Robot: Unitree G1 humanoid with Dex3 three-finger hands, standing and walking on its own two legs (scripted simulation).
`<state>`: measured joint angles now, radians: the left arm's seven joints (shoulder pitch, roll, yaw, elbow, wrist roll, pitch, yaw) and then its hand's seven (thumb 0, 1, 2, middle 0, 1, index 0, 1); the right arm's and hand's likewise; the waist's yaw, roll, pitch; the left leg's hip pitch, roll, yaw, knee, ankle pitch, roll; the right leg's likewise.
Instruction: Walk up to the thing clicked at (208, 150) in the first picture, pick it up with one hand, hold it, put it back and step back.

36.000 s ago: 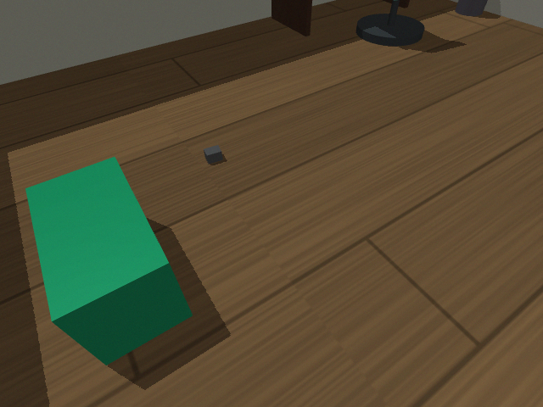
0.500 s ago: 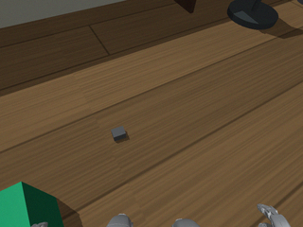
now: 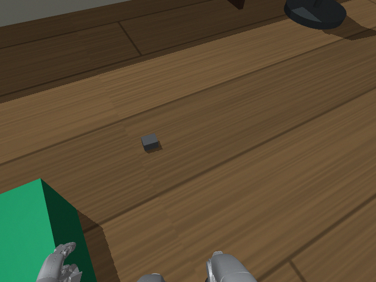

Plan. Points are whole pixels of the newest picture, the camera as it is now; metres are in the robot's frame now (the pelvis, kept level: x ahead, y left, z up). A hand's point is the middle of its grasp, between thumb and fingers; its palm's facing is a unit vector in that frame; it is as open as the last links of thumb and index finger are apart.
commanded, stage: step back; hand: left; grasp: from above
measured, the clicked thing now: (149, 142) +0.90 +0.21 -0.73
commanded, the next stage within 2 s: stand in 1.44 s
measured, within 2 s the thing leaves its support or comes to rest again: neither
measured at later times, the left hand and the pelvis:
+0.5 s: hand out of the picture -0.07 +0.22 -0.13, palm faces -0.01 -0.90 -0.43, open 7.4 cm; pelvis -0.14 -0.05 +0.00, yaw -1 degrees
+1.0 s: hand out of the picture -0.09 +0.21 -0.14, palm faces +0.07 -0.93 -0.37, open 7.4 cm; pelvis -0.14 -0.06 +0.00, yaw +3 degrees
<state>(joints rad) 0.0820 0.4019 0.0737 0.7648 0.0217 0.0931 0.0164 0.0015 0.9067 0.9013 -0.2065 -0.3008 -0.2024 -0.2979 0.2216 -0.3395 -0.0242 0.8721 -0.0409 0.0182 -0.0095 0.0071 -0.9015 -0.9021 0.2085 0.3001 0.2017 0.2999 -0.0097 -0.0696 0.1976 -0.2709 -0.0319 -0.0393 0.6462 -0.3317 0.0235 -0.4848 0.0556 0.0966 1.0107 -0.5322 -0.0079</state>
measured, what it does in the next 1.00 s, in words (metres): walks backwards: right foot, then left foot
